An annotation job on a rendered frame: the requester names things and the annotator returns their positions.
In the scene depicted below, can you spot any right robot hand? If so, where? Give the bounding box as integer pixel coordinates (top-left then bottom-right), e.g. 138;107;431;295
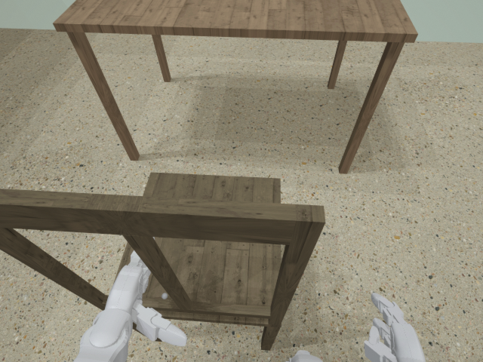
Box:
365;293;426;362

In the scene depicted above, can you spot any left robot forearm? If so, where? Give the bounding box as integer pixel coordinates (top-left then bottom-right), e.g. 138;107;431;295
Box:
73;308;133;362

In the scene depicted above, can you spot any chair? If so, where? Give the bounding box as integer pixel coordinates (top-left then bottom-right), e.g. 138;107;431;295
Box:
0;172;325;351

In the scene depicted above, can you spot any table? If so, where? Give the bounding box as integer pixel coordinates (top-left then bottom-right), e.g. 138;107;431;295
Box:
53;0;418;174

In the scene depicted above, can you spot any left robot hand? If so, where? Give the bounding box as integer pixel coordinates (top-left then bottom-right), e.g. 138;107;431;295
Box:
105;237;187;346

